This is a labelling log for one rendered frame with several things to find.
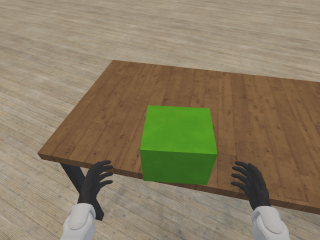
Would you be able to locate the table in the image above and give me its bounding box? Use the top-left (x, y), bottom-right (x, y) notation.
top-left (37, 60), bottom-right (320, 221)

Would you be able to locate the left robot hand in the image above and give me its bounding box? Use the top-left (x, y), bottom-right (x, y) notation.
top-left (77, 160), bottom-right (113, 206)

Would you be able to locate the right robot hand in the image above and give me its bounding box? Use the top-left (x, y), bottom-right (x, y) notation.
top-left (231, 161), bottom-right (272, 211)

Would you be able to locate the carton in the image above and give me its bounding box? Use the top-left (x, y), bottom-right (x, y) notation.
top-left (140, 105), bottom-right (218, 185)

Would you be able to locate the robot right forearm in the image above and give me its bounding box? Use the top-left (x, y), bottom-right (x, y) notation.
top-left (251, 206), bottom-right (290, 240)

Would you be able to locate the robot left forearm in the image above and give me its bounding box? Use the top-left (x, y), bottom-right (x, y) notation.
top-left (60, 203), bottom-right (96, 240)

